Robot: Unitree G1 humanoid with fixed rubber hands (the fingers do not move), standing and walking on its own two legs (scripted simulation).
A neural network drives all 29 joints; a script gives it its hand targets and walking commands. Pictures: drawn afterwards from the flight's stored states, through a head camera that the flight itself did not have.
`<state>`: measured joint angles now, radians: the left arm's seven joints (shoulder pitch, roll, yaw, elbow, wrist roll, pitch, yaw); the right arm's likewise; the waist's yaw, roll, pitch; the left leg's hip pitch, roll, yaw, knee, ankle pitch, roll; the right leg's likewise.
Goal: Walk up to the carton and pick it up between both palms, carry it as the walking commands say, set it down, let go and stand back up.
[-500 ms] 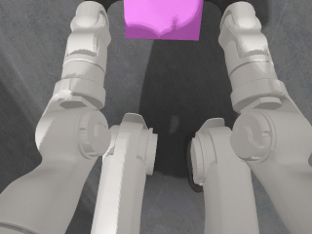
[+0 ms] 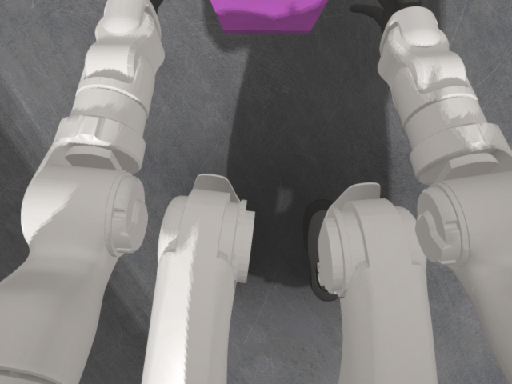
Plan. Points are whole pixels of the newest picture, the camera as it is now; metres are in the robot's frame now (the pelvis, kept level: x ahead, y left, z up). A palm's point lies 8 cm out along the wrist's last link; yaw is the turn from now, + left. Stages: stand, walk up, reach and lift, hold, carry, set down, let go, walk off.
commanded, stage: set down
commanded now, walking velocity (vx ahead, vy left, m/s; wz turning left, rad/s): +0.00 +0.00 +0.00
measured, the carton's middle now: out of the picture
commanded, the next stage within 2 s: let go in 1.34 s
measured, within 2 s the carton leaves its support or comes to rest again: neither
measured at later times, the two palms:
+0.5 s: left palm out of the picture +0.54 +0.19 -0.03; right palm out of the picture +0.55 -0.11 -0.03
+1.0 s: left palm out of the picture +0.54 +0.19 +0.12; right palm out of the picture +0.55 -0.12 +0.12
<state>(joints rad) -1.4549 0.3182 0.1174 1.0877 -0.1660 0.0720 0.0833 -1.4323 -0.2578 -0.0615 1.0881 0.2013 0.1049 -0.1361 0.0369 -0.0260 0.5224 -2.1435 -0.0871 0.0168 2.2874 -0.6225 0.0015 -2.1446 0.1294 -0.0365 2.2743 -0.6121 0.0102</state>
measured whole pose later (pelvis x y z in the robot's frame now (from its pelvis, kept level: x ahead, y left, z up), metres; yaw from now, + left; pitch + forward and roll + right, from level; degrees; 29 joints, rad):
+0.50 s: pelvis -0.01 +0.01 +0.10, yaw +0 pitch +27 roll -3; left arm -1.42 0.29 0.15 0.82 -0.10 0.25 0.16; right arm -1.41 -0.24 -0.20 0.80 0.11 0.25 -0.20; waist 0.04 0.00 0.52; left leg -1.86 -0.11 -0.03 1.97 -0.58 0.01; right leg -1.84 0.12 -0.02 1.94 -0.58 0.02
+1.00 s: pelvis -0.01 +0.00 +0.23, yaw +1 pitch +24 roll -2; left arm -1.40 0.30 0.17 0.77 -0.09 0.34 0.14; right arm -1.38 -0.24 -0.20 0.73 0.10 0.35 -0.20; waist 0.03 -0.01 0.52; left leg -1.48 -0.10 -0.06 1.50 -0.44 0.00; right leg -1.47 0.11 0.01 1.48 -0.44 0.00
